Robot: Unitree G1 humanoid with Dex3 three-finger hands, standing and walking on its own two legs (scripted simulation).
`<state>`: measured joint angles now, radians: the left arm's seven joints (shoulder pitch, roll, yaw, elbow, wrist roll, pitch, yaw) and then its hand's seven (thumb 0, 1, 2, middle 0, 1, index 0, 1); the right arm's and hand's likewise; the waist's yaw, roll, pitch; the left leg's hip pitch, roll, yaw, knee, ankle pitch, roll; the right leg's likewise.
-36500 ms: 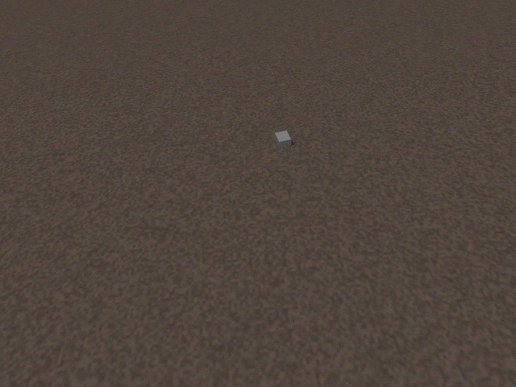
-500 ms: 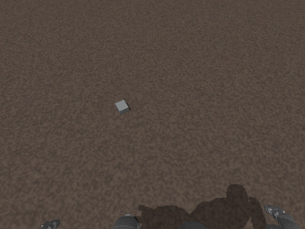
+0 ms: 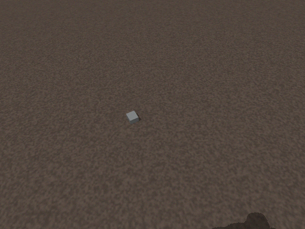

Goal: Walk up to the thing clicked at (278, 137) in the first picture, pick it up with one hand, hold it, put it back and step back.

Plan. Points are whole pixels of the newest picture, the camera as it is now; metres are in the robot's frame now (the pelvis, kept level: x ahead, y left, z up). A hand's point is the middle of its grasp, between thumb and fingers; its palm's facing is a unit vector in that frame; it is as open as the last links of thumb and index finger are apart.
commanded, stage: step back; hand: left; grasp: from above
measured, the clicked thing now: (132, 117) +1.07 +0.24 -0.74
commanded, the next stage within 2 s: stand in 0.72 s
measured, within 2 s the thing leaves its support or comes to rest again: neither
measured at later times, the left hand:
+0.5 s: hand out of the picture +0.12 +0.26 -0.15, palm faces +0.06 -0.92 -0.38, open 7.3 cm
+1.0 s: hand out of the picture +0.14 +0.26 -0.14, palm faces +0.02 -0.94 -0.33, open 7.3 cm
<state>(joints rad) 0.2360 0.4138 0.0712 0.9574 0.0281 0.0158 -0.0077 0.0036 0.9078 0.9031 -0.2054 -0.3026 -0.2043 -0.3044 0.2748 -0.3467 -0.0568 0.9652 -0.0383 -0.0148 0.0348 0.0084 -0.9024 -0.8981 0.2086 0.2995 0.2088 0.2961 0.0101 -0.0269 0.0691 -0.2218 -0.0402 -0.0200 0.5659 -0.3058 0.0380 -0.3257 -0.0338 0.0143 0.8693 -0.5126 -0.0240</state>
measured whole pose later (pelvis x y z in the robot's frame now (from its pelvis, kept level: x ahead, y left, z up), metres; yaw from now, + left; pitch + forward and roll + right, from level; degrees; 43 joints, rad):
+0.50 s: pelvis +0.05 -0.01 +0.00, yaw +3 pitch -2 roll +1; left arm 0.14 0.36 0.04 0.99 0.02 -0.03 0.00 0.00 0.90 0.90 -0.21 -0.30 -0.21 -0.31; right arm 0.20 -0.37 -0.05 1.01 -0.03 -0.01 0.01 0.00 -0.91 -0.90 0.21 0.30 0.21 0.30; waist 0.02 0.00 0.08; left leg -0.26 -0.01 -0.02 0.59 -0.28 -0.01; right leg -0.27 -0.07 -0.06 0.66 -0.34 0.01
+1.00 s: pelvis +0.06 +0.00 +0.02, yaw +2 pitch -2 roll +0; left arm 0.07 0.35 0.00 1.12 0.01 -0.02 -0.01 0.00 0.91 0.90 -0.20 -0.30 -0.20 -0.30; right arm 0.04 -0.34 -0.01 1.09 0.00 -0.02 0.01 0.00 -0.90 -0.90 0.21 0.30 0.21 0.30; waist 0.02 0.00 0.08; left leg -0.12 0.00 0.00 0.37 -0.21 0.00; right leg -0.11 -0.05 -0.05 0.37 -0.22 0.03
